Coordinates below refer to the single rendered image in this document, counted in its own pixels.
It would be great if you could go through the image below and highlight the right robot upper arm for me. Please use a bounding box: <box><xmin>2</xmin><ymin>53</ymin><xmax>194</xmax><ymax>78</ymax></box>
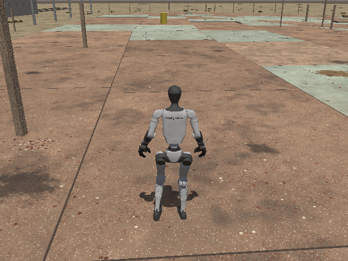
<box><xmin>186</xmin><ymin>109</ymin><xmax>201</xmax><ymax>139</ymax></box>

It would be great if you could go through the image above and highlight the right robot hand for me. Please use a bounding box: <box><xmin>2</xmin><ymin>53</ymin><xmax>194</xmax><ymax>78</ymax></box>
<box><xmin>194</xmin><ymin>147</ymin><xmax>206</xmax><ymax>157</ymax></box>

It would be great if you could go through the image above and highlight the left robot hand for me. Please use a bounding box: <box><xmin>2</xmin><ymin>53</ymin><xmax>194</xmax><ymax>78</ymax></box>
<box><xmin>138</xmin><ymin>146</ymin><xmax>151</xmax><ymax>158</ymax></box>

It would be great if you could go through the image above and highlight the left robot upper arm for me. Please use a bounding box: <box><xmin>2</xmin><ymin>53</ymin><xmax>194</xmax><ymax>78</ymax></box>
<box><xmin>147</xmin><ymin>109</ymin><xmax>163</xmax><ymax>139</ymax></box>

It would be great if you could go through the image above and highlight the robot head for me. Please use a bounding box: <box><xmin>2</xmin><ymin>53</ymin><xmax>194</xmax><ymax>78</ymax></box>
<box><xmin>165</xmin><ymin>85</ymin><xmax>184</xmax><ymax>111</ymax></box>

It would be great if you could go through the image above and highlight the robot right forearm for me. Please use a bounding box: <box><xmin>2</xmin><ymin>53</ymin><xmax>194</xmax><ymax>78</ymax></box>
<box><xmin>196</xmin><ymin>131</ymin><xmax>205</xmax><ymax>149</ymax></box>

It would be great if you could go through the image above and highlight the robot left shin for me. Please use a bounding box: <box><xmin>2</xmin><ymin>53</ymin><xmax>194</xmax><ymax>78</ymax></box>
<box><xmin>155</xmin><ymin>175</ymin><xmax>164</xmax><ymax>212</ymax></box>

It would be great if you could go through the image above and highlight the robot left forearm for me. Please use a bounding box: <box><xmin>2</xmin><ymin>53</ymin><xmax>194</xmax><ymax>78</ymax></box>
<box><xmin>140</xmin><ymin>131</ymin><xmax>152</xmax><ymax>149</ymax></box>

